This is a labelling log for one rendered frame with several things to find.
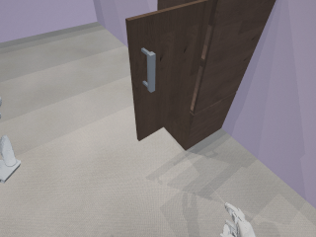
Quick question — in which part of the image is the right robot hand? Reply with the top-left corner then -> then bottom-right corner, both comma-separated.
220,202 -> 256,237

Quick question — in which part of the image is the left robot hand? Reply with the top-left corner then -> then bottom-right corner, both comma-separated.
0,97 -> 21,184

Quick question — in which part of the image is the cupboard door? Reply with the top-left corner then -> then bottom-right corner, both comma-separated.
125,0 -> 213,141

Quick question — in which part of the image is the handle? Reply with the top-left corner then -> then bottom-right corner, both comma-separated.
141,47 -> 156,93

